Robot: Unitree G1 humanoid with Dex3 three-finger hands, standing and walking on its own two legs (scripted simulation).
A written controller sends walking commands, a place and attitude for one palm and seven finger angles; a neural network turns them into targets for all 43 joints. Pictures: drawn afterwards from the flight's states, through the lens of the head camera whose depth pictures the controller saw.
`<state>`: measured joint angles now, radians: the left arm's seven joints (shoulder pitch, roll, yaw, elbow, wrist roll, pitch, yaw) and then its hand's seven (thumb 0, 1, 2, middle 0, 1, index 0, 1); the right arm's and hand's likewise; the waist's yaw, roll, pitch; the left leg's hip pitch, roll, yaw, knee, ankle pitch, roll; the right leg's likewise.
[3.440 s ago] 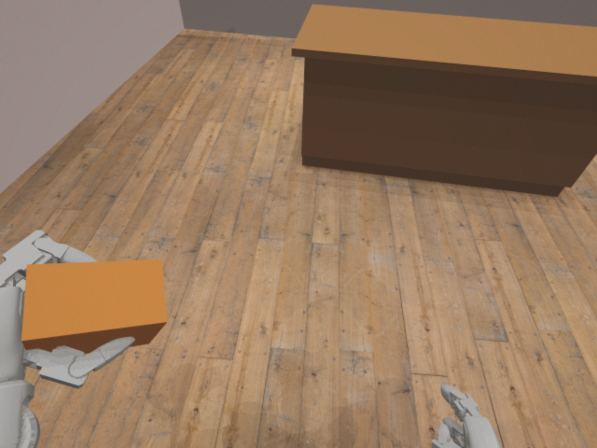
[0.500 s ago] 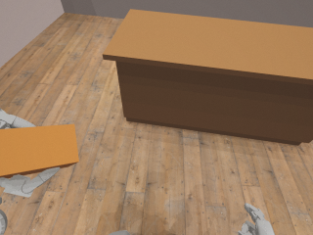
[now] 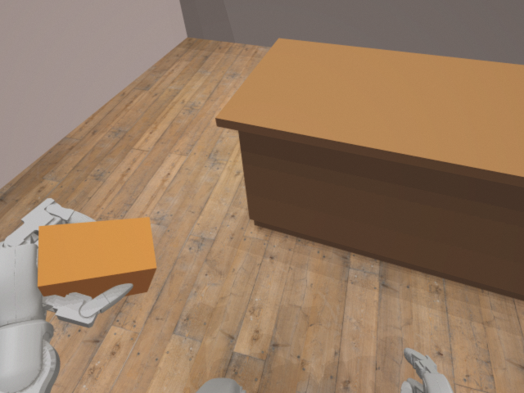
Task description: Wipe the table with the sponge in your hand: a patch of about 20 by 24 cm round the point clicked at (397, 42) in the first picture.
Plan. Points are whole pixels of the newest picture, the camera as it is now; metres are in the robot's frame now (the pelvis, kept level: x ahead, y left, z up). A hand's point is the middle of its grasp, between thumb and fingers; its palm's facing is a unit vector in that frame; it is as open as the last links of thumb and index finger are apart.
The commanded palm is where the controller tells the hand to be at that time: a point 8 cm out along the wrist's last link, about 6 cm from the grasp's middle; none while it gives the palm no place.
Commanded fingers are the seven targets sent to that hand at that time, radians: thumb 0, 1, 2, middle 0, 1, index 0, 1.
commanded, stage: walk to a spot facing it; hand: left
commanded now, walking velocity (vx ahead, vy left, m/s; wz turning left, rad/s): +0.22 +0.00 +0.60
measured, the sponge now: (116, 261) +0.24 +0.20 +0.14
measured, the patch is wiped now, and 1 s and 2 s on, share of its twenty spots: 0.00 0.00 0.00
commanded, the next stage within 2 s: turn to face it in 0.16 s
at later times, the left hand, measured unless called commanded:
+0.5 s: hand (50, 207) +0.27 +0.27 +0.20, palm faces +0.52 -0.77 -0.38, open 10.1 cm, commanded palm +0.22 +0.31 +0.19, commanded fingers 0.00 0.10 1.30 -1.20 -1.60 -1.20 -1.60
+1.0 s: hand (191, 171) +0.33 +0.12 +0.20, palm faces +0.22 -0.83 -0.51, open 10.1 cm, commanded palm +0.28 +0.18 +0.19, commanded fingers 0.00 0.10 1.30 -1.20 -1.60 -1.20 -1.60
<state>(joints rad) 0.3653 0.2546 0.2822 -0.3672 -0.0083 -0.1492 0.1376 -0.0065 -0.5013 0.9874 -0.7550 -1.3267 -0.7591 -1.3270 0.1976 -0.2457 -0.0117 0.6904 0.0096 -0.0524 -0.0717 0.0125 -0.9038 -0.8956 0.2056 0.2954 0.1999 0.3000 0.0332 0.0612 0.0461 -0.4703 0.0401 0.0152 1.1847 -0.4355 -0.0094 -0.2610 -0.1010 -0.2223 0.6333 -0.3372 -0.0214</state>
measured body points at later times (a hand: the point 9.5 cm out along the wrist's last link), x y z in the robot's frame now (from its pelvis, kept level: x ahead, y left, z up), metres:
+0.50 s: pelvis +0.09 +0.01 +0.01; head +0.12 +0.03 +0.46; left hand +0.24 +0.31 +0.22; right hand +0.30 -0.14 -0.07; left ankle +0.13 +0.12 -0.73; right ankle +0.13 -0.11 -0.67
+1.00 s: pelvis +0.08 -0.07 +0.01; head +0.12 -0.09 +0.46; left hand +0.31 +0.16 +0.23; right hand +0.20 -0.36 -0.08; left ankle +0.06 +0.10 -0.66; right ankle +0.14 -0.10 -0.73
